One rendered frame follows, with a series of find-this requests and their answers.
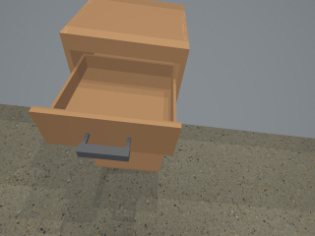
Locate cabinet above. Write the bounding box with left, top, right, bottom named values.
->
left=59, top=0, right=190, bottom=172

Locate handle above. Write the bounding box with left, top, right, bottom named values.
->
left=76, top=133, right=131, bottom=162

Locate drawer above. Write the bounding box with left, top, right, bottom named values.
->
left=29, top=53, right=182, bottom=156

